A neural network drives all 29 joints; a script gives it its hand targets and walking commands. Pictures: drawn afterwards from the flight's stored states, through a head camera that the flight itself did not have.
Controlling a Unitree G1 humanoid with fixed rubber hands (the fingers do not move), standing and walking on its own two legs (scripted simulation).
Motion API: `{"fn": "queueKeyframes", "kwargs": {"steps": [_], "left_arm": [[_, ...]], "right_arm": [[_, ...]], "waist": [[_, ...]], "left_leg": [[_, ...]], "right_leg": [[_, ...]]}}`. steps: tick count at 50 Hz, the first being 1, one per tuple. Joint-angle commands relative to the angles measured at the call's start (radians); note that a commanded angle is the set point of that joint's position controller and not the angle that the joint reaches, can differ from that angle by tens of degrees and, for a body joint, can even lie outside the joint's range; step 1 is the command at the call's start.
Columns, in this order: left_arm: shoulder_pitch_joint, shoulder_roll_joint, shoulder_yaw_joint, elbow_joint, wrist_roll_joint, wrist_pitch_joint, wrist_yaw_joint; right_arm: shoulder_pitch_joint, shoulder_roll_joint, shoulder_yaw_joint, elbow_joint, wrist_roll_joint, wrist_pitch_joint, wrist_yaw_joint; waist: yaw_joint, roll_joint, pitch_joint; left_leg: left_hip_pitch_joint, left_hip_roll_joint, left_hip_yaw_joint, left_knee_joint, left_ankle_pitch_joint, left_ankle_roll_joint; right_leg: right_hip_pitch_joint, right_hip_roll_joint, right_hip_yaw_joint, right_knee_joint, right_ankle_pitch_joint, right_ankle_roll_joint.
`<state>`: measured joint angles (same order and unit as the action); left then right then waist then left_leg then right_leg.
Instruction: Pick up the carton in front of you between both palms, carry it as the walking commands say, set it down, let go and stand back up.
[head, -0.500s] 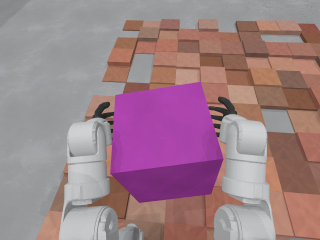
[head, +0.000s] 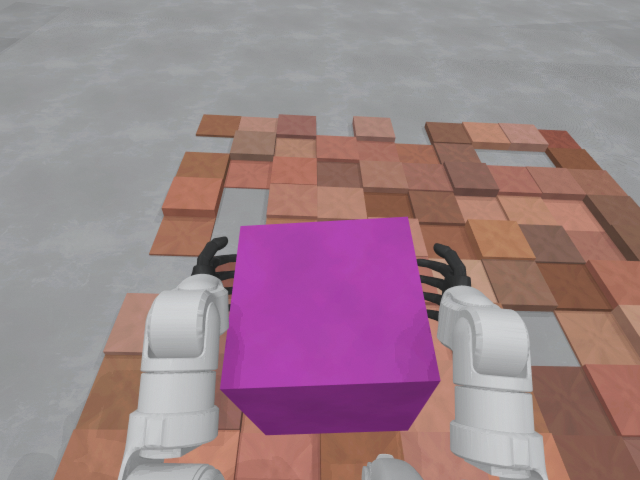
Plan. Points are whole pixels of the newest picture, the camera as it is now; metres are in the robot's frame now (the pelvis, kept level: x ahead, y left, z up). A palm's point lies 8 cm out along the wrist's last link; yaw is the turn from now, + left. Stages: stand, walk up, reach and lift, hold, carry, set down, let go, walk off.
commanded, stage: carry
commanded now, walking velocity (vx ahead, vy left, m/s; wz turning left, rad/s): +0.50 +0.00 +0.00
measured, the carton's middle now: (330, 335) +0.31 -0.02 +0.01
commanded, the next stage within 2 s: none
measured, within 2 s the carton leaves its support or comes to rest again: neither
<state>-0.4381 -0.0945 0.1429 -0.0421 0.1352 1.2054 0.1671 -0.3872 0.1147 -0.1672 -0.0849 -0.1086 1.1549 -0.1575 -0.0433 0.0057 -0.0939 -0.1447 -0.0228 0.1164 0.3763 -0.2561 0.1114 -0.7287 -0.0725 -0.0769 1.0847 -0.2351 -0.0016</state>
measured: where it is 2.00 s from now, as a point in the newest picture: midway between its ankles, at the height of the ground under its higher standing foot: (279, 240)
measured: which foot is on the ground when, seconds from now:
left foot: down 0.00-0.22, up 0.24-0.72, down 0.74-1.00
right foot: up 0.00-0.18, down 0.20-0.74, up 0.76-1.00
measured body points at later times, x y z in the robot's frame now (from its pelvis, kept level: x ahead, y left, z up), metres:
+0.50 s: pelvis +0.32 -0.03 +0.02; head +0.40 -0.02 +0.47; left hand +0.71 +0.16 +0.12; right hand +0.74 -0.13 +0.12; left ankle +0.39 +0.11 -0.64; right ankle +0.33 -0.08 -0.70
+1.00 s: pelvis +0.65 +0.04 +0.00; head +0.71 +0.06 +0.44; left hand +1.05 +0.19 +0.09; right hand +1.03 -0.10 +0.09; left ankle +0.62 +0.09 -0.74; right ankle +0.72 -0.09 -0.66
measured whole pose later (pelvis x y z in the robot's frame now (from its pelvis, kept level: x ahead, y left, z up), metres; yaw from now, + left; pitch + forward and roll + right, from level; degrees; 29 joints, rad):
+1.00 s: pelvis +0.65 +0.04 +0.00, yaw +1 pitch +6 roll -2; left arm -0.80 -0.02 0.23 0.21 0.10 1.25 0.21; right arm -0.72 0.05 -0.23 0.14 -0.09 1.26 -0.17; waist -0.05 -0.01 0.02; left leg -0.30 -0.05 0.07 0.50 -0.29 0.11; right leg -0.75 -0.03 -0.04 1.08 -0.34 -0.03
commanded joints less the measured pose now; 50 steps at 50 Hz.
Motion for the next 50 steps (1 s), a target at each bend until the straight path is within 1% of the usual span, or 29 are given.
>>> {"fn": "queueKeyframes", "kwargs": {"steps": [1,4,6,8,9,10,11,12,13,15,17,20,23,27,32,34,35,36,37,38,39,40,41,42,43,44,46,47,50], "left_arm": [[-0.748,-0.937,-0.667,-0.005,-0.445,-0.052,-0.268],[-0.854,-0.888,-0.590,0.102,-0.445,-0.047,-0.251],[-0.920,-0.885,-0.534,0.179,-0.450,-0.043,-0.246],[-0.974,-0.902,-0.481,0.249,-0.453,-0.042,-0.243],[-0.990,-0.910,-0.458,0.284,-0.459,-0.043,-0.243],[-1.030,-0.925,-0.441,0.298,-0.470,-0.046,-0.247],[-1.054,-0.939,-0.413,0.309,-0.478,-0.049,-0.254],[-1.089,-0.941,-0.406,0.319,-0.488,-0.055,-0.257],[-1.095,-0.991,-0.398,0.349,-0.517,-0.054,-0.267],[-1.193,-1.061,-0.406,0.299,-0.569,-0.058,-0.282],[-1.269,-1.131,-0.407,0.267,-0.603,-0.051,-0.290],[-1.281,-1.173,-0.400,0.234,-0.610,-0.036,-0.292],[-1.240,-1.158,-0.395,0.191,-0.581,-0.017,-0.285],[-1.166,-1.138,-0.430,0.133,-0.537,0.013,-0.275],[-1.059,-1.101,-0.478,0.166,-0.505,0.027,-0.290],[-1.024,-1.088,-0.484,0.202,-0.504,0.028,-0.298],[-1.021,-1.085,-0.488,0.221,-0.510,0.026,-0.303],[-1.022,-1.083,-0.494,0.239,-0.515,0.023,-0.308],[-1.007,-1.072,-0.486,0.261,-0.516,0.024,-0.315],[-1.037,-1.101,-0.483,0.287,-0.519,0.030,-0.319],[-1.036,-1.109,-0.443,0.309,-0.514,0.037,-0.320],[-1.057,-1.093,-0.444,0.296,-0.509,0.038,-0.316],[-1.084,-1.105,-0.447,0.291,-0.512,0.035,-0.311],[-1.092,-1.119,-0.437,0.285,-0.517,0.029,-0.304],[-1.073,-1.119,-0.422,0.278,-0.515,0.022,-0.295],[-1.085,-1.124,-0.419,0.242,-0.511,0.018,-0.286],[-1.087,-1.142,-0.432,0.205,-0.509,0.018,-0.267],[-1.083,-1.135,-0.437,0.182,-0.506,0.016,-0.256],[-1.050,-1.122,-0.461,0.148,-0.494,0.012,-0.233]], "right_arm": [[-0.799,0.895,0.691,0.013,0.500,-0.003,0.330],[-0.925,0.864,0.623,0.109,0.506,-0.003,0.304],[-1.006,0.864,0.583,0.167,0.508,-0.001,0.290],[-1.074,0.886,0.536,0.219,0.512,0.001,0.279],[-1.104,0.896,0.510,0.244,0.511,0.002,0.274],[-1.136,0.908,0.491,0.267,0.508,0.001,0.271],[-1.165,0.926,0.465,0.287,0.503,0.001,0.266],[-1.169,0.950,0.428,0.295,0.484,0.006,0.262],[-1.199,0.932,0.414,0.321,0.463,0.009,0.252],[-1.245,0.962,0.377,0.293,0.458,0.007,0.236],[-1.272,0.952,0.330,0.266,0.422,0.010,0.223],[-1.235,0.971,0.320,0.254,0.399,0.025,0.219],[-1.207,0.995,0.340,0.230,0.392,0.043,0.220],[-1.169,1.012,0.415,0.166,0.395,0.065,0.218],[-1.111,1.013,0.496,0.167,0.401,0.080,0.236],[-1.094,1.004,0.505,0.191,0.404,0.082,0.246],[-1.084,1.000,0.500,0.201,0.406,0.081,0.251],[-1.073,0.991,0.491,0.206,0.406,0.078,0.257],[-1.052,0.968,0.465,0.225,0.404,0.075,0.264],[-1.071,0.934,0.447,0.247,0.393,0.074,0.268],[-1.073,0.921,0.437,0.274,0.396,0.070,0.269],[-1.058,0.972,0.435,0.266,0.420,0.067,0.278],[-1.115,0.999,0.442,0.218,0.442,0.064,0.286],[-1.182,1.025,0.457,0.177,0.470,0.062,0.291],[-1.226,1.043,0.465,0.149,0.500,0.060,0.295],[-1.267,1.060,0.484,0.115,0.520,0.052,0.296],[-1.273,1.077,0.503,0.068,0.529,0.054,0.286],[-1.257,1.079,0.505,0.062,0.535,0.056,0.284],[-1.222,1.071,0.522,0.041,0.540,0.059,0.279]], "waist": [[-0.009,0.106,-0.220],[-0.012,0.067,-0.159],[-0.010,0.090,-0.142],[0.041,0.154,-0.204],[0.090,0.176,-0.287],[0.161,0.133,-0.390],[0.184,0.004,-0.497],[0.146,-0.356,-0.630],[0.138,-0.235,-0.619],[0.115,-0.080,-0.510],[0.100,-0.030,-0.479],[0.090,-0.039,-0.474],[0.113,-0.060,-0.467],[0.130,-0.092,-0.439],[0.169,-0.118,-0.357],[0.146,-0.150,-0.353],[0.083,-0.150,-0.383],[0.005,-0.101,-0.413],[-0.023,0.048,-0.418],[0.009,0.211,-0.467],[-0.044,0.307,-0.582],[-0.036,0.194,-0.513],[-0.024,0.097,-0.445],[-0.012,0.045,-0.408],[0.007,0.017,-0.408],[0.005,0.095,-0.430],[0.000,0.123,-0.418],[-0.009,0.102,-0.425],[-0.028,0.096,-0.400]], "left_leg": [[0.281,0.255,-0.245,-0.037,0.427,0.105],[0.235,0.227,-0.206,-0.037,0.452,0.110],[0.172,0.215,-0.161,-0.053,0.629,0.091],[0.122,0.193,-0.061,0.050,1.013,0.048],[0.115,0.184,-0.021,0.204,1.157,0.020],[0.071,0.150,0.035,0.451,1.054,-0.025],[-0.154,0.078,0.000,0.733,0.658,-0.044],[-0.437,-0.143,-0.083,1.112,-0.174,-0.091],[-0.510,-0.081,-0.223,1.219,-0.169,-0.051],[-0.602,-0.005,-0.199,1.164,-0.159,-0.021],[-0.571,0.043,-0.195,1.008,-0.103,-0.023],[-0.578,0.075,-0.172,0.835,-0.128,-0.048],[-0.637,0.094,-0.135,0.665,-0.048,-0.079],[-0.657,0.083,-0.096,0.466,0.170,-0.085],[-0.553,0.006,-0.005,0.136,0.334,-0.076],[-0.369,-0.016,0.018,0.021,0.431,-0.049],[-0.197,-0.011,0.037,-0.029,0.485,-0.037],[0.024,0.024,0.040,-0.055,0.549,-0.044],[0.251,0.120,-0.057,0.030,0.710,-0.063],[0.536,0.344,-0.378,0.221,1.142,0.054],[0.644,0.449,-0.598,0.157,0.723,0.233],[0.501,0.384,-0.574,0.097,0.440,0.205],[0.413,0.330,-0.508,0.085,0.419,0.155],[0.367,0.315,-0.460,0.085,0.486,0.123],[0.280,0.293,-0.431,0.032,0.371,0.098],[0.252,0.304,-0.434,0.029,0.345,0.119],[0.266,0.279,-0.382,0.034,0.385,0.120],[0.279,0.267,-0.364,0.032,0.368,0.120],[0.311,0.231,-0.297,0.038,0.562,0.104]], "right_leg": [[-0.254,0.008,-0.032,0.119,0.001,-0.023],[-0.264,0.019,-0.057,0.011,-0.028,-0.059],[-0.111,0.056,-0.106,-0.168,0.035,-0.088],[0.155,0.142,-0.175,-0.280,0.063,-0.118],[0.334,0.195,-0.191,-0.326,0.081,-0.122],[0.570,0.184,-0.168,-0.477,0.196,-0.122],[0.829,0.012,0.142,-0.532,0.088,-0.173],[1.029,-0.254,0.717,-0.649,0.209,-0.371],[1.012,-0.224,0.716,-0.620,0.188,-0.369],[0.877,-0.189,0.552,-0.581,0.245,-0.297],[0.773,-0.165,0.451,-0.613,0.195,-0.258],[0.762,-0.173,0.385,-0.628,0.244,-0.265],[0.827,-0.187,0.317,-0.640,0.385,-0.277],[0.915,-0.125,0.203,-0.609,0.512,-0.219],[0.955,-0.053,0.099,-0.518,0.571,-0.170],[0.887,-0.040,0.053,-0.414,0.616,-0.136],[0.813,-0.033,0.024,-0.292,0.650,-0.110],[0.675,-0.011,-0.011,-0.123,0.570,-0.080],[0.429,0.041,-0.024,0.042,0.182,-0.055],[0.106,0.133,0.056,0.226,-0.328,-0.013],[-0.071,0.140,0.084,0.428,-0.371,-0.006],[-0.097,0.089,0.105,0.410,-0.312,-0.029],[-0.108,0.066,0.099,0.324,-0.269,-0.034],[-0.114,0.051,0.086,0.265,-0.207,-0.033],[-0.051,0.040,0.089,0.200,-0.158,-0.031],[-0.038,0.040,0.079,0.199,-0.149,-0.029],[-0.079,0.036,0.054,0.122,-0.160,-0.022],[-0.093,0.035,0.045,0.086,-0.141,-0.021],[-0.107,0.051,0.007,-0.122,-0.035,-0.033]]}}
